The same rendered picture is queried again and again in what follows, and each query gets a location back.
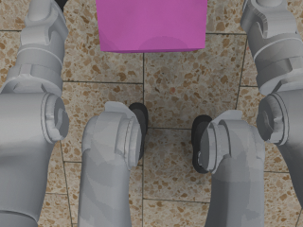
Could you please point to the robot left foot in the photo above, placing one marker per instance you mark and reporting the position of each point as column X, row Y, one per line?
column 142, row 116

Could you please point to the robot right forearm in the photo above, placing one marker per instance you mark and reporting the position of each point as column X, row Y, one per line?
column 275, row 43

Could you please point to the left robot thigh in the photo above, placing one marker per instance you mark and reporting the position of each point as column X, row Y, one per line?
column 105, row 174

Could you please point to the carton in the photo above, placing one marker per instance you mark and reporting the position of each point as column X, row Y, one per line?
column 151, row 26

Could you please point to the left robot upper arm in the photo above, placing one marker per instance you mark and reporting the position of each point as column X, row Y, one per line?
column 30, row 126

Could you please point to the robot left forearm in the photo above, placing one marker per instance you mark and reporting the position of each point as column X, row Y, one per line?
column 39, row 60

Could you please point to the left robot hand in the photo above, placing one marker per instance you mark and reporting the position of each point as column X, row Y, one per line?
column 61, row 3

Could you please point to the right robot upper arm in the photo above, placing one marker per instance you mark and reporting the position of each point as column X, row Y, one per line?
column 280, row 121

